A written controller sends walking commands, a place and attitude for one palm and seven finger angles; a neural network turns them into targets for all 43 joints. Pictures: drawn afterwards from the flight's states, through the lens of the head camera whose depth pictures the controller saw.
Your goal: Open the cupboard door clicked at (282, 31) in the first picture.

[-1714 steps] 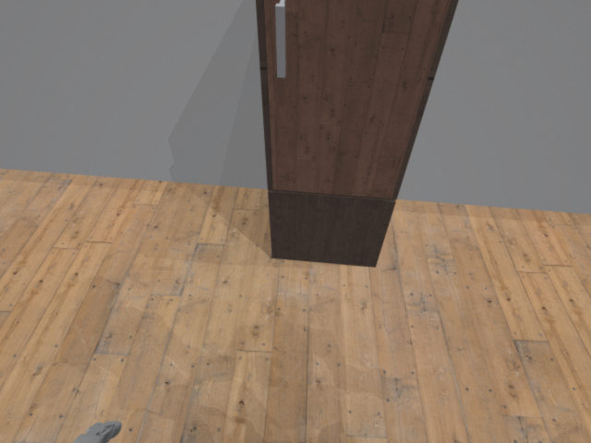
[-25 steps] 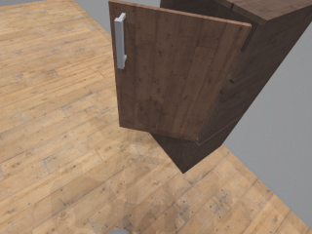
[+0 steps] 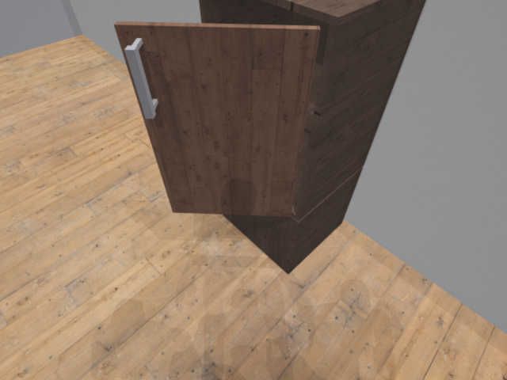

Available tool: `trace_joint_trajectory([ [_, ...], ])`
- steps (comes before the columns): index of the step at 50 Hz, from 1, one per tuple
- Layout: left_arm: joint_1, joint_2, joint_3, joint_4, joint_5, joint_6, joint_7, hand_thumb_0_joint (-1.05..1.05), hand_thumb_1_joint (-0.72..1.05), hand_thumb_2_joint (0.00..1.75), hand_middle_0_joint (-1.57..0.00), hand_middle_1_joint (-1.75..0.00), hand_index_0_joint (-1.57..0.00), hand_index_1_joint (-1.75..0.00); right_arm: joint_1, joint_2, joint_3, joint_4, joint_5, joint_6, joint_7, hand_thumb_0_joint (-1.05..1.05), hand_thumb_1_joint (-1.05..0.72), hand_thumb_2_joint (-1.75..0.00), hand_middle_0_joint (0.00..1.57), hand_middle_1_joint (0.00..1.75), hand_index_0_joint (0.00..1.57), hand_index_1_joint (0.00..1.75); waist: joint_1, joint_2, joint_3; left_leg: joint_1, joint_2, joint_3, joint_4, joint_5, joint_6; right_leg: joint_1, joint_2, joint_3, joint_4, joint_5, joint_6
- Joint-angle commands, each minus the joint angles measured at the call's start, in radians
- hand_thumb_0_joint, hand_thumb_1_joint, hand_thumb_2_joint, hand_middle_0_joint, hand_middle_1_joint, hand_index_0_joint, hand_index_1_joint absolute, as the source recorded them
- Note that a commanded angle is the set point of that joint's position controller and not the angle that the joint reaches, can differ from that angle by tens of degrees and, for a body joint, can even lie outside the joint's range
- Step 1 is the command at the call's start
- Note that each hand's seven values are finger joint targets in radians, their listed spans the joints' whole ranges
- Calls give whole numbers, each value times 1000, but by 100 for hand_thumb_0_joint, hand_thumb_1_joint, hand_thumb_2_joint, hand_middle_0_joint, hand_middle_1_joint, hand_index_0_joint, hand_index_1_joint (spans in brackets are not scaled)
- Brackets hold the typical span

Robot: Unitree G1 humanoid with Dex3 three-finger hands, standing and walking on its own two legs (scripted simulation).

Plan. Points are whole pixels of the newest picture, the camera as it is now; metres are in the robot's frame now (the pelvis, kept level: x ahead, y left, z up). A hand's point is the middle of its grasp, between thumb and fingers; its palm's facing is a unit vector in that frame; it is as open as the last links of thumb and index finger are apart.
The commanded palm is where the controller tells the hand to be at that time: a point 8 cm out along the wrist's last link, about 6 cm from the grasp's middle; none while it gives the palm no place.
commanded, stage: come to a stop and stand still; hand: left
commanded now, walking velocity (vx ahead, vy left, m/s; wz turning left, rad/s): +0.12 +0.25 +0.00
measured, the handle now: (144, 80) +0.65 +0.24 +0.15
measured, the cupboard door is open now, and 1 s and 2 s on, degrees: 44 44 44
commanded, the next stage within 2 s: look again from close up in 0.82 s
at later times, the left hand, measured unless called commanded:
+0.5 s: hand out of the picture -0.02 +0.17 -0.18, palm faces +0.13 -0.98 -0.16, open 7.4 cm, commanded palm none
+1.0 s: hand out of the picture +0.04 +0.22 -0.17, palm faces +0.03 -0.97 -0.23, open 7.4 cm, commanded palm none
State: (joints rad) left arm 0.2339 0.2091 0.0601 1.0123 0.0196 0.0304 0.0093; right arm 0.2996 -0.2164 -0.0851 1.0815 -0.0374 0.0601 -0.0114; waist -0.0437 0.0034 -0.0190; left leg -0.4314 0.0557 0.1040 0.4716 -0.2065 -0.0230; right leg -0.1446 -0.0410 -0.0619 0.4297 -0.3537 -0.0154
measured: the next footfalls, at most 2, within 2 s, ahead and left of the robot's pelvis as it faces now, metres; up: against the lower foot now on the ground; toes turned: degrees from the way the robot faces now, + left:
left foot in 0.38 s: +0.04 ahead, +0.13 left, +0.00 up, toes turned +6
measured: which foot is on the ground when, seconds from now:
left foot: up 0.00-0.36, down 0.38-1.00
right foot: down 0.00-1.00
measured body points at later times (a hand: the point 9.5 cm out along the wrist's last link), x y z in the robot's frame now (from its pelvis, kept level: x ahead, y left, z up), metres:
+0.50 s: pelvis +0.03 +0.02 +0.00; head +0.06 +0.02 +0.45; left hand -0.03 +0.22 -0.17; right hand +0.08 -0.21 -0.16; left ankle +0.00 +0.12 -0.74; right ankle -0.05 -0.12 -0.74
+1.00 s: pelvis +0.02 +0.03 +0.00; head +0.05 +0.03 +0.45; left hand +0.04 +0.27 -0.16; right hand +0.02 -0.20 -0.16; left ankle +0.00 +0.12 -0.74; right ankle -0.05 -0.12 -0.74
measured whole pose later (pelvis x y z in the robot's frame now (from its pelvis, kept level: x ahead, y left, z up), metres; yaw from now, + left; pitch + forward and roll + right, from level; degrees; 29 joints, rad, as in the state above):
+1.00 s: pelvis +0.02 +0.03 +0.00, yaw +1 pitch +1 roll +1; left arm 0.25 0.19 0.02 1.04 0.02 -0.01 0.04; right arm 0.28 -0.17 -0.02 1.07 -0.03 -0.01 -0.02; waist -0.02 -0.02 0.04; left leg -0.23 -0.02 0.10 0.50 -0.29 0.04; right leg -0.14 -0.10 -0.07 0.50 -0.37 0.04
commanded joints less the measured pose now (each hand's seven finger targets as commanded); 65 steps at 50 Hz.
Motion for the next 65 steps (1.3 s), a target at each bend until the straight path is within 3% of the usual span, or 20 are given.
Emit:
trace_joint_trajectory([
  [1, -39, 136, -3, -37, 3, -29, 25, 0, 90, 90, -20, -30, -20, -30, -36, -22, 7, -72, 6, -10, 22, 0, -90, -90, 20, 30, 20, 30, 2, -144, 163, -48, -24, -100, 338, -158, -13, -271, -320, 330, -433, -412, -113],
  [2, -63, 113, -10, -29, -5, -44, 23, 0, 90, 90, -20, -30, -20, -30, 2, -28, 8, -32, -1, -7, 23, 0, -90, -90, 20, 30, 20, 30, -12, -174, 185, -71, -25, -104, 377, -76, -13, -207, -231, 238, -399, -218, -78],
  [5, 18, 64, -22, 18, -9, -74, 15, 0, 90, 90, -20, -30, -20, -30, 58, -32, 10, -4, 11, -30, 25, 0, -90, -90, 20, 30, 20, 30, 2, -170, 185, -91, -17, -89, 376, -37, -28, -64, -213, 135, -318, 43, -62],
  [8, 102, 59, -11, 49, -4, -79, 21, 0, 90, 90, -20, -30, -20, -30, 26, -35, 9, -8, 11, -37, 20, 0, -90, -90, 20, 30, 20, 30, 46, -144, 156, -116, -14, -88, 360, -73, -34, 44, -258, 162, -274, 148, -89],
  [12, 169, 59, 2, 88, 6, -76, 29, 0, 90, 90, -20, -30, -20, -30, -42, -9, 19, -28, 19, -46, 8, 0, -90, -90, 20, 30, 20, 30, 85, -160, 107, -89, -16, -70, 228, -196, -31, 152, -307, 179, -157, 481, -139],
  [15, 174, 55, 2, 110, 4, -69, 34, 0, 90, 90, -20, -30, -20, -30, -25, 25, 33, -14, 26, -57, -3, 0, -90, -90, 20, 30, 20, 30, 74, -195, 55, 93, -57, -32, 6, -116, -21, 127, -250, 117, -29, 709, -104],
  [17, 160, 34, -6, 114, -8, -63, 34, 0, 90, 90, -20, -30, -20, -30, 24, 16, 37, 14, 26, -73, -11, 0, -90, -90, 20, 30, 20, 30, 52, -164, 17, 283, -45, -26, -107, 138, 5, 37, -164, 57, 57, 668, -35],
  [19, 184, -20, -19, 111, -11, -57, 39, 0, 90, 90, -20, -30, -20, -30, 64, -50, 25, 28, 23, -81, -26, 0, -90, -90, 20, 30, 20, 30, 46, 6, -72, 473, 104, -132, 26, 586, 74, -95, -98, 7, 79, 366, 13],
  [20, 178, -37, -20, 110, -6, -50, 46, 0, 90, 90, -20, -30, -20, -30, 73, -61, 23, 32, 23, -73, -31, 0, -90, -90, 20, 30, 20, 30, 38, 19, -51, 452, 134, -134, 37, 593, 91, -104, -80, 4, 37, 209, 17],
  [24, 146, -27, -27, 122, -4, -32, 38, 0, 90, 90, -20, -30, -20, -30, 12, -33, 37, 32, 24, -65, -41, 0, -90, -90, 20, 30, 20, 30, 39, 78, 59, 350, 78, -120, -11, 513, 71, -64, -79, 5, 4, 241, 17],
  [28, 156, -6, -28, 127, -4, -37, 38, 0, 90, 90, -20, -30, -20, -30, -2, -46, 38, 19, 26, -69, -43, 0, -90, -90, 20, 30, 20, 30, 37, 17, 29, 359, 58, -106, -2, 541, 52, -15, -93, 8, 10, 391, 10],
  [45, 108, 39, -33, 96, -11, -34, 35, 0, 90, 90, -20, -30, -20, -30, 5, -51, 51, 38, 23, -73, -32, 0, -90, -90, 20, 30, 20, 30, 47, 0, 55, 324, 42, -115, -81, 402, 45, 38, -99, 2, -51, 302, 9],
  [46, 64, 228, -39, -9, 2, -48, 40, 0, 90, 90, -20, -30, -20, -30, -22, -197, 50, -78, 16, -82, -10, 0, -90, -90, 20, 30, 20, 30, 32, 35, 181, 261, 29, -161, -92, 398, 32, -85, -52, 4, -6, 208, 4],
  [47, 64, 147, -11, -38, 4, -49, 45, 0, 90, 90, -20, -30, -20, -30, -10, -187, 16, -109, 9, -106, -19, 0, -90, -90, 20, 30, 20, 30, 34, 18, 70, 262, 66, -180, -9, 512, 49, -81, -53, 11, 101, 167, 0],
  [49, 108, 121, -18, -36, 0, -59, 43, 0, 90, 90, -20, -30, -20, -30, 11, -175, 12, -95, 12, -118, -32, 0, -90, -90, 20, 30, 20, 30, 45, 14, -86, 344, 85, -177, 56, 705, 87, -48, -51, 18, 121, 297, -21],
  [50, 125, 117, -16, -47, -1, -61, 43, 0, 90, 90, -20, -30, -20, -30, 18, -159, 13, -103, 16, -115, -31, 0, -90, -90, 20, 30, 20, 30, 47, 1, -122, 347, 79, -161, 86, 693, 91, -27, -54, 20, 103, 360, -25],
  [52, 132, 135, -8, -59, -2, -59, 41, 0, 90, 90, -20, -30, -20, -30, -16, -121, 19, -127, 18, -102, -25, 0, -90, -90, 20, 30, 20, 30, 54, -67, -119, 255, 36, -108, 126, 471, 81, 36, -95, 46, 83, 567, -29],
  [54, 121, 157, -3, -79, -1, -55, 40, 0, 90, 90, -20, -30, -20, -30, -26, -109, 19, -144, 20, -93, -23, 0, -90, -90, 20, 30, 20, 30, 46, -36, -83, 191, 13, -75, 108, 340, 69, 59, -118, 52, 104, 652, -39],
  [58, 83, 166, -7, -102, 0, -43, 35, 0, 90, 90, -20, -30, -20, -30, -42, -130, 17, -146, 21, -81, -19, 0, -90, -90, 20, 30, 20, 30, 36, 3, -30, 213, 33, -88, 77, 299, 70, -22, -91, 41, 82, 440, -26],
  [65, 30, 191, -14, -99, 5, -37, 19, 0, 90, 90, -20, -30, -20, -30, -95, -173, 17, -160, 16, -69, -1, 0, -90, -90, 20, 30, 20, 30, 32, -6, 148, 115, 33, -138, -79, -182, 65, -171, -67, 85, -65, -85, -17],
])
